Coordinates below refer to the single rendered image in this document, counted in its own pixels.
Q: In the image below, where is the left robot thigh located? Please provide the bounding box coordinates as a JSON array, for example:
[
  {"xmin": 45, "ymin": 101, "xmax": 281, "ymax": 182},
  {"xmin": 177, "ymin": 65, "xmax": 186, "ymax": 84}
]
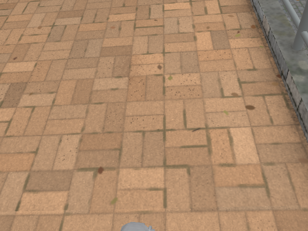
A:
[{"xmin": 121, "ymin": 221, "xmax": 155, "ymax": 231}]

